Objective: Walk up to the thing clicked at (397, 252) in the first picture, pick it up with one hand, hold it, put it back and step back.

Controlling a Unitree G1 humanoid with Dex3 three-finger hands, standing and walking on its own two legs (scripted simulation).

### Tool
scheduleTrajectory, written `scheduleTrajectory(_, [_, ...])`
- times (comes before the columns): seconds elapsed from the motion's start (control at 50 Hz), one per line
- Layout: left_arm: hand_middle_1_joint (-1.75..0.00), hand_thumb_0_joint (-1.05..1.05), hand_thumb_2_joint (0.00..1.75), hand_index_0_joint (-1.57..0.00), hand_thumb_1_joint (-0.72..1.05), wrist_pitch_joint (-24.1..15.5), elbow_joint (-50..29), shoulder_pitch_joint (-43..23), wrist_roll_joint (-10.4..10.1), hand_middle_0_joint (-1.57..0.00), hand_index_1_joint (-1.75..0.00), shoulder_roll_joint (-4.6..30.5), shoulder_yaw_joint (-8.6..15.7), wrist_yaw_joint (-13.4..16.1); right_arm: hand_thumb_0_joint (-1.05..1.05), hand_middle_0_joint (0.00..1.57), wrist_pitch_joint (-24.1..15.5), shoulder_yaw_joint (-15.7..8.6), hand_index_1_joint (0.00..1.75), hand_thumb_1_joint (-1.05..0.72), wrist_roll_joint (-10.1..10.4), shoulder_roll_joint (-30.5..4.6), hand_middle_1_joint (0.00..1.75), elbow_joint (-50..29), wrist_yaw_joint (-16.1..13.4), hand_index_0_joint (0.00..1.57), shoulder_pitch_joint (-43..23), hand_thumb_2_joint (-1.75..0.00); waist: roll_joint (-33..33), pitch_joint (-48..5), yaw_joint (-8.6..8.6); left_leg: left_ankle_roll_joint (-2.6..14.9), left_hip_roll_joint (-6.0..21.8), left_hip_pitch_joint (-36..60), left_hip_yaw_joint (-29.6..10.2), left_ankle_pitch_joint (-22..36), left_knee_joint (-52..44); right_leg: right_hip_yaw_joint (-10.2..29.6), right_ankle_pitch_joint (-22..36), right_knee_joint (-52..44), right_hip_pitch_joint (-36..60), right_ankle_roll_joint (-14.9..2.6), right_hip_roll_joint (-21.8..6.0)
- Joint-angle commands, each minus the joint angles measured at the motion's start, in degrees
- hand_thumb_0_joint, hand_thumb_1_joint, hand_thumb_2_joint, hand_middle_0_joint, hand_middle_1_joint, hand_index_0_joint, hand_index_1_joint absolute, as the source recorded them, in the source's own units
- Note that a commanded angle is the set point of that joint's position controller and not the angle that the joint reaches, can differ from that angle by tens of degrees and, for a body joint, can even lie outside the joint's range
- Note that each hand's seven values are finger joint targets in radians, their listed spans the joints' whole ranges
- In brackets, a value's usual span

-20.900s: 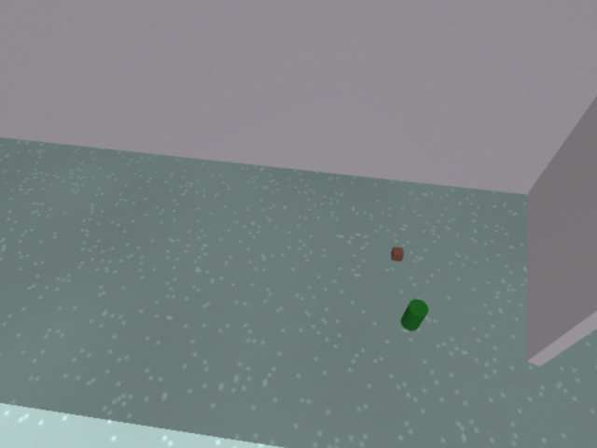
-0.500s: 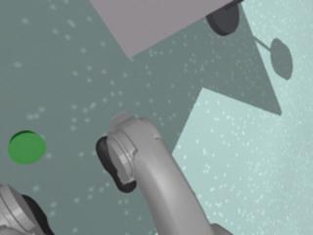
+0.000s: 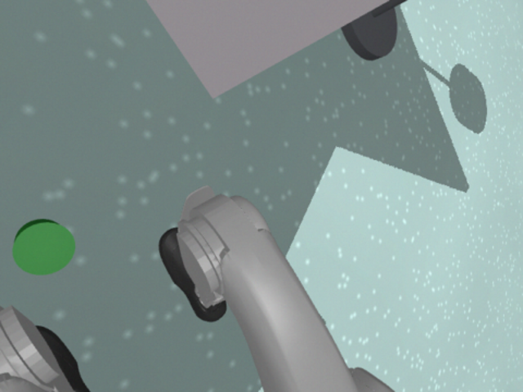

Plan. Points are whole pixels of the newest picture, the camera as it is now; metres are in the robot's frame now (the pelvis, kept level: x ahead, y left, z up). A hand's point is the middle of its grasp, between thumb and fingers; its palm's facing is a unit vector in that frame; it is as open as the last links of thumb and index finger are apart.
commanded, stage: close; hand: left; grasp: from above
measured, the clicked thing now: out of the picture +0.50 +0.33 -0.31
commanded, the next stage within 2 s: settle in 1.46 s
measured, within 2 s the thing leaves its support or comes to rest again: leaves its support in 1.88 s
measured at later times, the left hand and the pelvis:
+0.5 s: hand out of the picture +0.49 +0.32 -0.28, palm faces -0.30 -0.31 -0.90, open 9.5 cm; pelvis +0.00 +0.00 +0.00, yaw +0 degrees
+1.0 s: hand out of the picture +0.49 +0.31 -0.28, palm faces -0.30 -0.32 -0.90, open 6.9 cm; pelvis +0.00 +0.00 +0.00, yaw +0 degrees
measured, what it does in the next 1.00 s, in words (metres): stands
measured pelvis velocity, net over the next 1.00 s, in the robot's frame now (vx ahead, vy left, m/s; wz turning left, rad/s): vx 0.00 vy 0.00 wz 0.00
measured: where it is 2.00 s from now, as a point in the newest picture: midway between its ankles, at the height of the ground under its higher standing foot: (141, 338)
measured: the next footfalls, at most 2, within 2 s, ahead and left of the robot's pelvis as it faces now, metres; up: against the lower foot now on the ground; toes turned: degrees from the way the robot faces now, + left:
none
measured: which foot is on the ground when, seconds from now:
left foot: down 0.00-1.00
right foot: down 0.00-1.00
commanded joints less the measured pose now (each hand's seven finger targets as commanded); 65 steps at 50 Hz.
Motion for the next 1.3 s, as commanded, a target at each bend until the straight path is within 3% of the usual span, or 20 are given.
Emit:
scheduleTrajectory(0.0, [-0.62, 0.00, 0.58, -0.51, -0.03, -0.49, -6.24, -13.22, 0.68, -0.50, -0.62, 7.94, -0.61, 2.72, 0.00, 0.20, 0.11, -4.21, 0.30, -0.89, 0.41, -19.75, 0.30, 3.17, 0.04, 0.20, 14.54, -0.90, 34.49, -35.98, -5.61, 0.51, 3.59, 28.07, 4.46, 16.46, -16.19, -7.82, 16.18, -8.78, 25.61, -5.74, 1.26])
scheduleTrajectory(0.16, [-0.57, 0.00, 0.50, -0.58, 0.06, -0.19, -8.27, -14.49, 0.65, -0.56, -0.55, 11.62, 1.96, 4.77, 0.00, 0.20, 0.04, -4.53, 0.30, -0.89, 0.31, -20.54, 0.30, 1.99, 0.42, 0.20, 14.05, -0.90, 37.15, -37.62, -4.73, 0.42, 3.83, 27.96, 5.58, 17.32, -15.71, -7.37, 16.86, -9.44, 27.70, -5.75, 1.16])
scheduleTrajectory(0.22, [-0.55, 0.00, 0.47, -0.60, 0.09, 0.22, -8.76, -14.77, -0.27, -0.58, -0.53, 10.24, 1.58, 4.28, 0.00, 0.20, 0.13, -4.67, 0.30, -0.89, 0.32, -20.38, 0.30, 1.89, 0.51, 0.20, 14.13, -0.90, 36.53, -37.96, -5.20, 0.36, 3.66, 28.91, 5.55, 18.28, -15.41, -7.34, 17.48, -9.27, 27.51, -5.64, 1.09])
scheduleTrajectory(0.34, [-0.48, 0.00, 0.41, -0.67, 0.17, 0.81, -6.48, -13.08, 0.55, -0.65, -0.46, 9.69, 0.12, 2.89, 0.00, 0.20, 0.75, -3.98, 0.30, -0.89, 0.57, -19.76, 0.30, 3.28, 0.14, 0.20, 14.84, -0.90, 35.69, -38.08, -5.25, 0.52, 3.93, 28.67, 5.06, 19.13, -15.19, -7.38, 18.24, -9.44, 27.55, -5.45, 1.09])
scheduleTrajectory(0.44, [-0.46, 0.00, 0.35, -0.72, 0.24, 0.51, -6.98, -12.46, 0.39, -0.69, -0.43, 9.82, -0.11, 2.09, 0.00, 0.20, 0.98, -4.12, 0.30, -0.89, 0.50, -19.89, 0.30, 3.71, -0.10, 0.20, 15.03, -0.90, 35.94, -37.16, -5.10, 0.56, 3.92, 27.70, 5.19, 17.63, -15.75, -7.53, 17.01, -9.45, 27.66, -5.68, 1.39])
scheduleTrajectory(0.54, [-0.42, 0.00, 0.32, -0.77, 0.30, -0.57, -6.40, -11.99, -0.10, -0.73, -0.39, 7.81, -1.03, 1.67, 0.00, 0.20, 0.70, -4.08, 0.30, -0.89, 0.57, -19.50, 0.30, 3.60, -0.33, 0.20, 14.16, -0.90, 34.72, -35.15, -5.55, 0.55, 3.77, 27.40, 4.43, 15.90, -16.18, -8.11, 15.33, -9.02, 24.98, -5.76, 1.30])
scheduleTrajectory(0.66, [-0.37, 0.00, 0.23, -0.85, 0.41, -2.09, -7.73, -13.35, 0.43, -0.80, -0.33, 8.59, -0.96, 2.65, 0.00, 0.20, 0.20, -3.92, 0.30, -0.89, 0.63, -19.84, 0.30, 3.90, -0.23, 0.20, 14.27, -0.90, 35.93, -35.39, -5.68, 0.44, 3.79, 28.68, 4.31, 15.87, -16.15, -8.04, 15.49, -9.02, 24.79, -5.84, 1.02])
scheduleTrajectory(0.76, [-0.35, 0.00, 0.19, -0.88, 0.46, -1.72, -7.69, -13.72, 0.56, -0.83, -0.30, 10.73, 0.76, 3.78, 0.00, 0.20, 0.19, -4.39, 0.30, -0.89, 0.67, -20.22, 0.30, 3.27, -0.23, 0.20, 13.76, -0.90, 35.92, -36.33, -4.85, 0.30, 3.92, 28.57, 4.95, 16.50, -16.04, -7.66, 16.21, -9.26, 26.11, -5.76, 1.12])
scheduleTrajectory(0.88, [-0.27, 0.00, 0.15, -0.97, 0.55, -0.43, -6.35, -12.21, 0.34, -0.92, -0.23, 10.21, 0.33, 3.02, 0.00, 0.20, 0.53, -3.46, 0.30, -0.89, 0.68, -19.60, 0.30, 3.14, -0.05, 0.20, 14.10, -0.90, 35.16, -36.96, -5.37, 0.60, 3.97, 27.83, 4.87, 18.21, -15.30, -7.34, 17.49, -9.47, 26.70, -5.37, 0.67])
scheduleTrajectory(0.94, [-0.25, 0.00, 0.11, -1.00, 0.59, -0.35, -7.52, -13.06, 0.67, -0.94, -0.20, 11.22, 0.85, 2.97, 0.00, 0.20, 0.98, -3.50, 0.30, -0.89, 0.79, -19.62, 0.30, 3.02, -0.26, 0.20, 14.15, -0.90, 36.34, -37.67, -4.68, 0.37, 4.14, 28.91, 4.60, 19.55, -15.48, -7.36, 17.94, -8.85, 26.21, -5.59, 0.67])
scheduleTrajectory(1.0, [-0.23, 0.00, 0.09, -1.04, 0.63, -0.38, -6.66, -11.72, 0.43, -0.98, -0.18, 10.92, 0.27, 2.73, 0.00, 0.20, 1.12, -3.61, 0.30, -0.89, 0.50, -19.94, 0.30, 2.93, -0.46, 0.20, 14.31, -0.90, 34.30, -37.39, -5.48, 0.97, 3.91, 26.83, 5.40, 17.22, -14.97, -7.12, 17.28, -9.63, 28.78, -5.28, 1.13])
scheduleTrajectory(1.04, [-0.24, 0.00, 0.09, -1.06, 0.66, -0.64, -6.21, -12.68, 0.51, -1.00, -0.18, 11.73, 0.87, 2.81, 0.00, 0.20, 0.89, -3.76, 0.30, -0.89, 0.63, -19.75, 0.30, 3.64, -0.61, 0.20, 14.35, -0.90, 34.49, -36.08, -5.13, 0.87, 3.75, 26.01, 5.37, 15.62, -15.54, -7.51, 15.66, -9.68, 27.44, -5.51, 1.04])
scheduleTrajectory(1.1, [-0.23, 0.00, 0.09, -1.09, 0.72, -0.63, -7.84, -12.73, 0.43, -1.04, -0.17, 11.95, 1.22, 2.54, 0.00, 0.20, 0.87, -3.75, 0.30, -0.89, 0.66, -19.74, 0.30, 3.15, -0.45, 0.20, 14.41, -0.90, 36.28, -36.10, -4.80, 0.64, 3.95, 27.37, 5.26, 16.89, -15.73, -7.32, 16.20, -9.66, 26.64, -5.58, 0.80])
scheduleTrajectory(1.12, [-0.22, 0.00, 0.09, -1.09, 0.71, -0.43, -6.21, -11.65, -0.19, -1.03, -0.16, 10.45, 1.03, 2.38, 0.00, 0.20, 0.97, -3.54, 0.30, -0.89, 0.69, -18.85, 0.30, 3.36, -0.45, 0.20, 14.19, -0.90, 34.73, -35.81, -4.74, 0.53, 3.94, 27.44, 5.00, 16.75, -15.85, -7.55, 15.91, -9.25, 26.08, -5.54, 0.84])
scheduleTrajectory(1.2, [-0.21, 0.00, 0.08, -1.13, 0.76, -0.87, -7.60, -11.68, 0.10, -1.08, -0.15, 11.00, 0.44, 1.75, 0.00, 0.20, 1.09, -3.53, 0.30, -0.89, 0.76, -19.43, 0.30, 2.54, -0.62, 0.20, 13.83, -0.90, 34.01, -36.29, -5.27, 0.93, 3.70, 26.51, 5.15, 15.94, -15.57, -7.32, 15.64, -9.53, 26.92, -5.43, 0.86])
scheduleTrajectory(1.28, [-0.19, 0.00, 0.08, -1.16, 0.80, -1.25, -8.68, -11.95, 0.47, -1.11, -0.14, 12.08, 0.52, 1.56, 0.00, 0.20, 1.28, -3.72, 0.30, -0.89, 0.79, -19.69, 0.30, 3.05, -0.90, 0.20, 13.98, -0.90, 35.73, -37.46, -4.67, 0.65, 4.15, 28.40, 5.01, 17.48, -15.65, -7.21, 16.59, -9.37, 27.24, -5.51, 0.93])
